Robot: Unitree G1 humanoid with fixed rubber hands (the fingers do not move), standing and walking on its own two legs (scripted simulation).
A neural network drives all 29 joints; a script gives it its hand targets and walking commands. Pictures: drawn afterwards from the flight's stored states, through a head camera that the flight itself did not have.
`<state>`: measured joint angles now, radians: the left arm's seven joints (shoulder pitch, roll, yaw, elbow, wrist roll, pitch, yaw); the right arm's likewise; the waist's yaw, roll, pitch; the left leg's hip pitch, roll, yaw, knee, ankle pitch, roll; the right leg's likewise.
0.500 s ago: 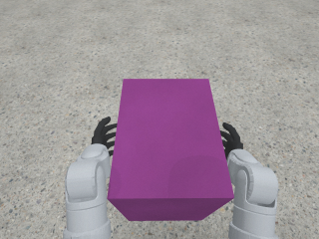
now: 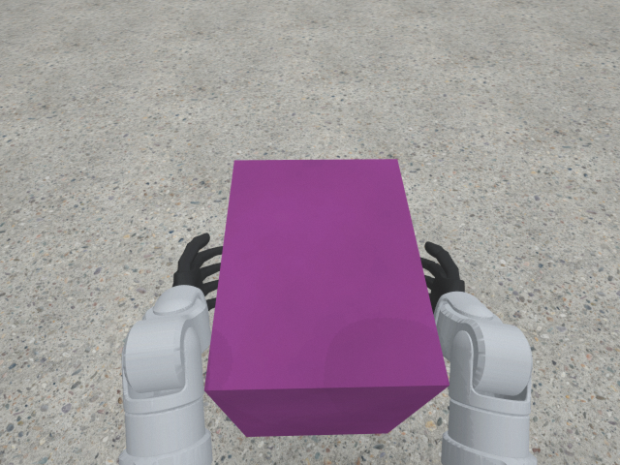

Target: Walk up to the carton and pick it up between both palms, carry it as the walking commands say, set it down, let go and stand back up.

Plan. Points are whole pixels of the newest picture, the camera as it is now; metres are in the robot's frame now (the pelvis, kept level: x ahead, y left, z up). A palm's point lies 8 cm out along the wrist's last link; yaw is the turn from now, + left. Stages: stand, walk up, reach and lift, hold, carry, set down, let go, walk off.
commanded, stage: carry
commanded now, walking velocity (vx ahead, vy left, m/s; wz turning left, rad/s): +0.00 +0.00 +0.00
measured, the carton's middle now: (316, 307) +0.32 +0.00 +0.03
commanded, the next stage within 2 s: none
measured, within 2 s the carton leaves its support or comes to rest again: neither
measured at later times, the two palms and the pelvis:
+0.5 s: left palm (117, 327) +0.25 +0.22 +0.11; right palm (388, 323) +0.26 -0.07 +0.10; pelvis -0.03 +0.06 +0.00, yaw +2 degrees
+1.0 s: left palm out of the picture +0.18 +0.32 +0.11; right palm (295, 375) +0.21 +0.03 +0.09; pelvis -0.09 +0.15 -0.01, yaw +6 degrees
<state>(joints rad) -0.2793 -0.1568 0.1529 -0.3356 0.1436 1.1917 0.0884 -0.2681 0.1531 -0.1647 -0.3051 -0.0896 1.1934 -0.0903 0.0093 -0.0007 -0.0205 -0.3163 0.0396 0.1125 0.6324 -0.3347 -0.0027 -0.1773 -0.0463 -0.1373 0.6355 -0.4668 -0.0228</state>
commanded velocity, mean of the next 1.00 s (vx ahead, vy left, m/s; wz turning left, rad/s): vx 0.00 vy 0.28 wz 0.00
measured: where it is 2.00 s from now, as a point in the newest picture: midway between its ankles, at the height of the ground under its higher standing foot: outside the picture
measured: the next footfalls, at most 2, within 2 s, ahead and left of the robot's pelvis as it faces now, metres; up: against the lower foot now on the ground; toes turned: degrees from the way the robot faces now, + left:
right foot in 0.76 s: -0.02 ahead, -0.04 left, +0.00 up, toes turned -6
left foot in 1.04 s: -0.01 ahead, +0.29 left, +0.00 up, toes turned +12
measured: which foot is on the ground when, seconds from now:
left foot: down 0.00-0.76, up 0.78-1.00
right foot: down 0.00-0.46, up 0.48-0.74, down 0.76-1.00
